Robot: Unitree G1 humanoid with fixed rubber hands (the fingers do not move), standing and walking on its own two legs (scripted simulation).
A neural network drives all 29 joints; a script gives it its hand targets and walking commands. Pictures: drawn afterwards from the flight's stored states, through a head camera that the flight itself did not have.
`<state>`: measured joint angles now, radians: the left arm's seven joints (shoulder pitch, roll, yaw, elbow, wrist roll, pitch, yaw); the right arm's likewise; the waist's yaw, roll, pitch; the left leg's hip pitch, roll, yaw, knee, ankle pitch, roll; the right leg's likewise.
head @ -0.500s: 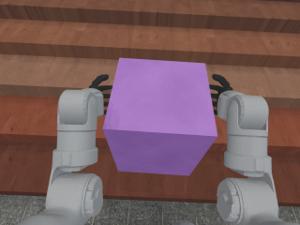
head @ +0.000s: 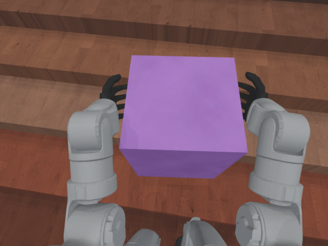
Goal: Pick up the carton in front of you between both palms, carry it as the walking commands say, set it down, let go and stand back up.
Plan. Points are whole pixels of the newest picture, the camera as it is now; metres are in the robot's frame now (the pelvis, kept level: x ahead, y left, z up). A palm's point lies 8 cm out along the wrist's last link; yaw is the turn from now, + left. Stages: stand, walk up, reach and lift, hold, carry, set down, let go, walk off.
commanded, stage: carry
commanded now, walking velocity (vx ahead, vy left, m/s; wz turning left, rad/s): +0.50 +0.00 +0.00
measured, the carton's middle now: (178, 125) +0.39 +0.01 +0.01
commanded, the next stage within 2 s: none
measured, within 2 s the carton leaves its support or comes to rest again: neither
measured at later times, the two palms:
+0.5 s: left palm out of the picture +0.82 +0.02 +0.37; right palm out of the picture +0.76 -0.27 +0.37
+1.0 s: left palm out of the picture +1.10 +0.05 +0.48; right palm out of the picture +1.15 -0.24 +0.47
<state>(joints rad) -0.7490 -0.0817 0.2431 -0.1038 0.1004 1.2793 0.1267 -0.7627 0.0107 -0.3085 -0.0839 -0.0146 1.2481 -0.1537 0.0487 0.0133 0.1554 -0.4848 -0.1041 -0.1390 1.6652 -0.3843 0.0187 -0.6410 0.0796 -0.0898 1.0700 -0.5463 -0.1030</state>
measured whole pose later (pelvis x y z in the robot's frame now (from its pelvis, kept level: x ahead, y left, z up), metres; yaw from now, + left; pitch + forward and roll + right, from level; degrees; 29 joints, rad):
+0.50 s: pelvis +0.41 -0.04 +0.18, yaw -3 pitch +3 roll -1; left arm -0.95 0.02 0.36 0.16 0.15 1.37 0.07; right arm -0.98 -0.04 -0.24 0.23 0.00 1.33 -0.21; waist -0.20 0.06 -0.01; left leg -0.29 -0.05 0.11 0.52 -0.29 0.11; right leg -0.96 -0.01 -0.02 1.74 -0.43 -0.10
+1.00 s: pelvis +0.72 -0.14 +0.29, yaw +0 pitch +5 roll +1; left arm -0.98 0.00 0.28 0.07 0.00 1.36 0.21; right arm -0.98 -0.01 -0.37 0.03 -0.16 1.36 -0.11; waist 0.18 0.00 0.05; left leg -1.05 0.03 0.06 1.68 -0.47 0.12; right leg -0.21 0.01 -0.15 0.47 -0.35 -0.09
